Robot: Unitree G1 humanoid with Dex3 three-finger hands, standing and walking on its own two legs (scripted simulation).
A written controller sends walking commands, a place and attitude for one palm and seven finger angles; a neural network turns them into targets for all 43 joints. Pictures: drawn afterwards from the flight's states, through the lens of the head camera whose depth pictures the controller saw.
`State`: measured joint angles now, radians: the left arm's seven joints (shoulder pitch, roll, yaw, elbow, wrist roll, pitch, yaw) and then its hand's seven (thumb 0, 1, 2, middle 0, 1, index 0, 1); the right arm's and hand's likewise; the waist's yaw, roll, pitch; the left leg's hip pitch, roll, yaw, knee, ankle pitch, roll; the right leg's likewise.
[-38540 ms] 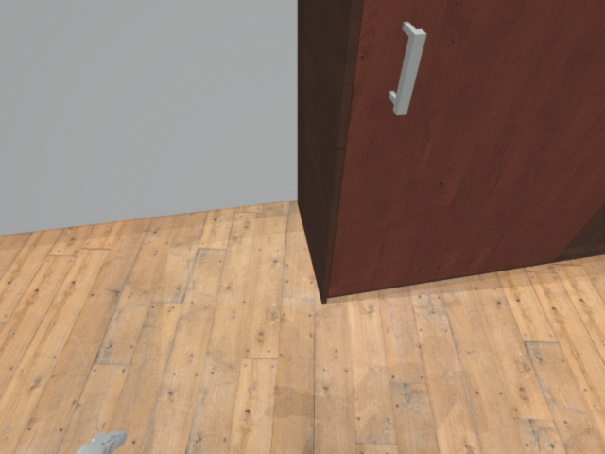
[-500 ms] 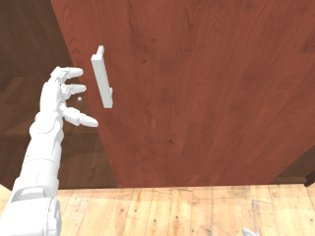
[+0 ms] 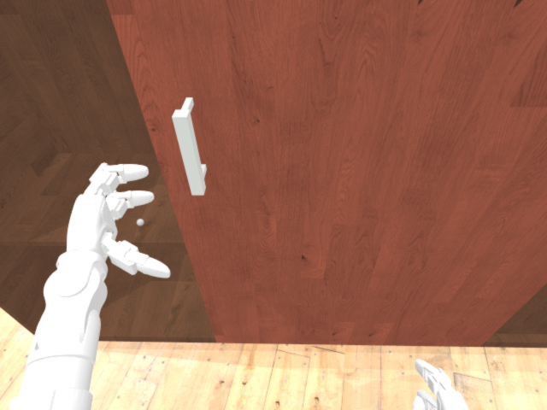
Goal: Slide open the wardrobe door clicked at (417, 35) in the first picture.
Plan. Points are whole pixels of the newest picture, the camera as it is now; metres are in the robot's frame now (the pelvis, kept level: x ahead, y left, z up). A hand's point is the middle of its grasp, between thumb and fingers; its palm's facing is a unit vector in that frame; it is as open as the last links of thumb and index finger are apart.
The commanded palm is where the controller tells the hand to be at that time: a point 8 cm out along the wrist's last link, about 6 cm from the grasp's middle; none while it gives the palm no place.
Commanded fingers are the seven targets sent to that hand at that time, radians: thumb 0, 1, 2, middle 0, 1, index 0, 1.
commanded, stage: slip the hand off the handle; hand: left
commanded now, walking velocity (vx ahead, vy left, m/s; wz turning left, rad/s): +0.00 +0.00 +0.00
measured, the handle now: (193, 148) +0.48 +0.18 +0.16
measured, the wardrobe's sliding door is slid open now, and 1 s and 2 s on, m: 0.63 0.63 0.63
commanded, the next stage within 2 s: draw the hand back to the body in 0.26 s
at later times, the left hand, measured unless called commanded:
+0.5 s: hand (131, 238) +0.29 +0.21 +0.15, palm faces +0.03 -1.00 +0.02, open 14.7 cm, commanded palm +0.25 +0.27 +0.14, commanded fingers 0.00 -0.55 0.20 -0.25 -1.15 -0.25 -1.15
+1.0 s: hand (70, 274) +0.22 +0.25 +0.17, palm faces +0.28 -0.94 -0.18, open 14.1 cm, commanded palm +0.18 +0.29 +0.16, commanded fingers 0.00 -0.12 0.41 -0.23 -0.89 -0.23 -0.89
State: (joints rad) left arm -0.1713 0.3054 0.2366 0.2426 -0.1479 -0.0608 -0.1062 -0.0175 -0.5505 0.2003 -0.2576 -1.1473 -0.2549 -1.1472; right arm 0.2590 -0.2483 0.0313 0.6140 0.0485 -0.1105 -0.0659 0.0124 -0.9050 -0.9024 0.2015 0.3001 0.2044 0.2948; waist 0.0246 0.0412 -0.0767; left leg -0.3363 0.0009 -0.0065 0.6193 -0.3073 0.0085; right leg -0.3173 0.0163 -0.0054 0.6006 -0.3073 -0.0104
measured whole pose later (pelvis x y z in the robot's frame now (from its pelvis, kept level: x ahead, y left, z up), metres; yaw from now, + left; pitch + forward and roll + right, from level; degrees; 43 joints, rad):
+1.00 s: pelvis -0.01 +0.00 +0.01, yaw +1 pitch -4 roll -1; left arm 0.18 0.33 0.29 -0.20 -0.20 0.02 -0.09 -0.02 -0.42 0.27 -0.25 -1.07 -0.25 -1.07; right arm 0.19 -0.23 0.07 0.63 0.02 -0.23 -0.10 0.01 -0.90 -0.90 0.20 0.30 0.21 0.30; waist 0.06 0.04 -0.03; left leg -0.22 -0.01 -0.02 0.55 -0.26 0.01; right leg -0.19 0.00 -0.02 0.52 -0.27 0.00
